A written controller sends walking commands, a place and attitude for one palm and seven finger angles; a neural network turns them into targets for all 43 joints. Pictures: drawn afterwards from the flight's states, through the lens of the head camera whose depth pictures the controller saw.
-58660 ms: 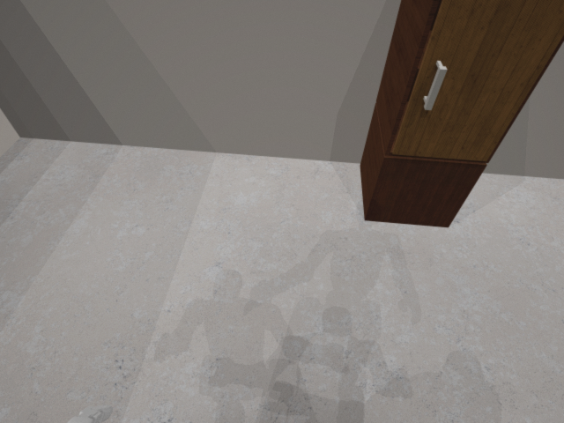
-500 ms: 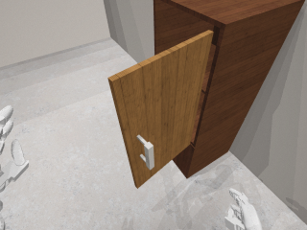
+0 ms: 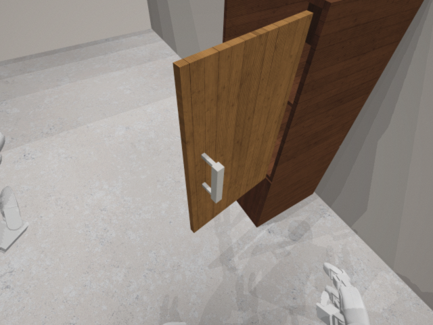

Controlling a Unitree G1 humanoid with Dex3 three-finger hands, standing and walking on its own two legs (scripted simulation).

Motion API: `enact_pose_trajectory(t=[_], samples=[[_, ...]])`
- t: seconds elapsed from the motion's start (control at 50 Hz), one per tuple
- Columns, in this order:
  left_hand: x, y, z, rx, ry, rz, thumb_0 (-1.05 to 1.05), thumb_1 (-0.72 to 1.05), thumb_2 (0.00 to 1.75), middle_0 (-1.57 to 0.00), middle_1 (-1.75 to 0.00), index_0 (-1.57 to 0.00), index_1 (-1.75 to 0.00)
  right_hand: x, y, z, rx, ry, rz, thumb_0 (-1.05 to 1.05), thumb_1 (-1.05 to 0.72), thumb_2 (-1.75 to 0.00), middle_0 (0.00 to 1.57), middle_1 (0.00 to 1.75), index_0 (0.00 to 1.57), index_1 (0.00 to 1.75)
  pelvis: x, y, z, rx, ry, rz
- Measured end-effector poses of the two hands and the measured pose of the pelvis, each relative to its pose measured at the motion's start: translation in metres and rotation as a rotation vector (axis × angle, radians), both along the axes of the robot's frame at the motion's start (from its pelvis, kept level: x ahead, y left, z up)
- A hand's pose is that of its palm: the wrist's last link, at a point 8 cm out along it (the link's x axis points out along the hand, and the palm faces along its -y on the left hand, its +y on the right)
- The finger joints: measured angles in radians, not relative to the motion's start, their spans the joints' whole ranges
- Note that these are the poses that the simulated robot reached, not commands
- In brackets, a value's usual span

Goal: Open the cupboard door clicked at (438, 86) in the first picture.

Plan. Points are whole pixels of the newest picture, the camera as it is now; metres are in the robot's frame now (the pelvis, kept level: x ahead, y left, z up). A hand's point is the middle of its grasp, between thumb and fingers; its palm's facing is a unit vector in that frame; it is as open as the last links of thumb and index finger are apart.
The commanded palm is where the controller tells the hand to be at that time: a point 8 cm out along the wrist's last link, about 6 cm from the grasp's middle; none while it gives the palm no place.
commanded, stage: step back with the hand held close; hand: left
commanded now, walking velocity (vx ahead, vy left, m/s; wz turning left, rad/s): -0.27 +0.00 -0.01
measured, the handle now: (211, 178) +0.44 +0.05 -0.04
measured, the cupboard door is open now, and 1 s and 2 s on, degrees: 99 99 99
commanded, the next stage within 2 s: stop stepping back and stand still in 0.68 s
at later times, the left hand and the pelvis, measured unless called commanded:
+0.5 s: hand out of the picture +0.13 +0.26 +0.17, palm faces +0.44 -0.76 -0.48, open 7.4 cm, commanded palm +0.06 +0.30 +0.19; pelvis -0.06 -0.01 -0.01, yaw +4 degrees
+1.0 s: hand out of the picture +0.06 +0.22 +0.17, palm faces +0.30 -0.80 -0.52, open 7.4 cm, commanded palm +0.00 +0.27 +0.19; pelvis -0.15 -0.03 +0.00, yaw -1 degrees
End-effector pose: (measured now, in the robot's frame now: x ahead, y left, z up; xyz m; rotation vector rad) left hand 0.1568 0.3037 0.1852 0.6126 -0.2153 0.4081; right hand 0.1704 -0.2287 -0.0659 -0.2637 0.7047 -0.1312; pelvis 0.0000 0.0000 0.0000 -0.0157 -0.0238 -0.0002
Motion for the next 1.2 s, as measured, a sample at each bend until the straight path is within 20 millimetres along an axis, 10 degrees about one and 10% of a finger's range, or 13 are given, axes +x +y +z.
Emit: enact_pose_trajectory(t=[0.24,0.66,0.78,0.94,1.2], samples=[[-0.023,-0.002,0.003,0.017,-0.053,-0.035,0.01,0.88,0.9,-0.21,-0.3,-0.21,-0.3,-0.046,-0.008,-0.007,-0.031,0.043,-0.021,0.02,-0.9,-0.89,0.2,0.3,0.2,0.3,-0.028,-0.001,-0.003,-0.013,0.007,0.035],[-0.108,0.008,0.013,0.024,-0.076,0.021,0.01,0.88,0.9,-0.21,-0.3,-0.22,-0.31,-0.069,0.007,0.008,-0.013,-0.026,0.064,0.02,-0.9,-0.9,0.2,0.3,0.2,0.3,-0.09,-0.009,0.003,-0.057,0.045,0.072],[-0.123,-0.016,0.008,-0.045,-0.105,0.005,0.01,0.89,0.9,-0.2,-0.3,-0.21,-0.3,-0.086,0.012,0.002,0.037,-0.048,0.123,0.02,-0.9,-0.89,0.2,0.3,0.2,0.3,-0.119,-0.023,-0.001,-0.013,0.111,-0.012],[-0.117,-0.05,0.008,-0.009,-0.063,-0.183,0.01,0.88,0.9,-0.21,-0.3,-0.21,-0.3,-0.152,-0.025,-0.007,0.03,-0.009,-0.043,0.02,-0.9,-0.89,0.21,0.3,0.2,0.3,-0.143,-0.031,-0.005,0.002,0.047,-0.021],[-0.153,-0.022,-0.008,-0.081,-0.061,-0.034,0.01,0.88,0.9,-0.21,-0.3,-0.22,-0.31,-0.231,-0.07,-0.014,-0.095,0.111,-0.148,0.02,-0.91,-0.9,0.2,0.3,0.2,0.3,-0.151,-0.026,-0.003,0.009,0.005,-0.02]])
